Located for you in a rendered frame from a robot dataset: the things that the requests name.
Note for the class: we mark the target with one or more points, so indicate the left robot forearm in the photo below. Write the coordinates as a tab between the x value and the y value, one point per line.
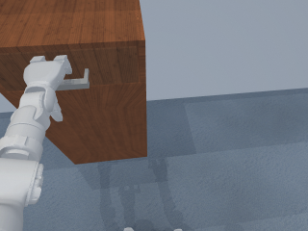
24	136

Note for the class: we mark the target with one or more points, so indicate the left robot hand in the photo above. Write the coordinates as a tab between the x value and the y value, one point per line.
49	73

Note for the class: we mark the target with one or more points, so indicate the drawer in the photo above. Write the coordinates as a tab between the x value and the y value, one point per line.
107	65

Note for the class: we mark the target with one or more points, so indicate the left robot upper arm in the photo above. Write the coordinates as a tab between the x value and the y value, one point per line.
20	186

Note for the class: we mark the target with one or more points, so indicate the handle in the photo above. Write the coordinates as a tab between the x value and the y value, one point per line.
76	84

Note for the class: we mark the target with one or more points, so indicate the cabinet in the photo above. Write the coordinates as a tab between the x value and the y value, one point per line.
104	122

